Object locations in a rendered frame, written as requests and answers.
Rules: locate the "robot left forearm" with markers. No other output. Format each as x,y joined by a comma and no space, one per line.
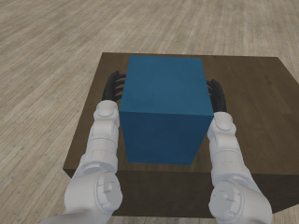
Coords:
101,150

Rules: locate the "carton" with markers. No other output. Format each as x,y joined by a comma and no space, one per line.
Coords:
165,109

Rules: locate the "left robot hand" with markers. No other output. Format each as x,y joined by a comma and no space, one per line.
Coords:
110,90

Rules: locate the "right robot upper arm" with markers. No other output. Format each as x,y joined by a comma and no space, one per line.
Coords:
234,203

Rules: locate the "left robot upper arm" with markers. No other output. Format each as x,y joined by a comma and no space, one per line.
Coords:
90,199

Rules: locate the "right robot hand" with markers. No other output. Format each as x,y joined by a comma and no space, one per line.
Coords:
217,96

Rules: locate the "robot right forearm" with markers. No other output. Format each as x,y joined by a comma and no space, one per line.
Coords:
225,154

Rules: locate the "pedestal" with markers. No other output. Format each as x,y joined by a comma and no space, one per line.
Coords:
262,98

